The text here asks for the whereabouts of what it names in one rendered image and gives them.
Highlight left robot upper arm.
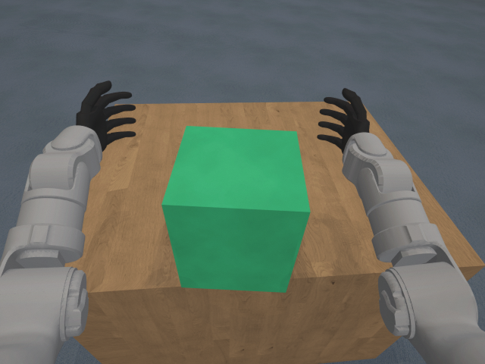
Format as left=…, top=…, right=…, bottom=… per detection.
left=0, top=267, right=89, bottom=364

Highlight carton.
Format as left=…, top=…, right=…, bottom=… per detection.
left=161, top=126, right=310, bottom=293

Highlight right robot upper arm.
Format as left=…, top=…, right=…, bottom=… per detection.
left=378, top=262, right=485, bottom=364

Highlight robot right hand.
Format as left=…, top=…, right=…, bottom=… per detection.
left=317, top=88, right=370, bottom=153

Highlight robot right forearm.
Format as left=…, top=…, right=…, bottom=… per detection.
left=342, top=132, right=478, bottom=322

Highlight robot left hand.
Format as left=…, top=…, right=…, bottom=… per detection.
left=76, top=81, right=136, bottom=151

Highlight robot left forearm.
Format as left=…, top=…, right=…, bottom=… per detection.
left=0, top=125, right=102, bottom=278

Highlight pedestal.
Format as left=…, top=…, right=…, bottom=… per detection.
left=64, top=102, right=485, bottom=364

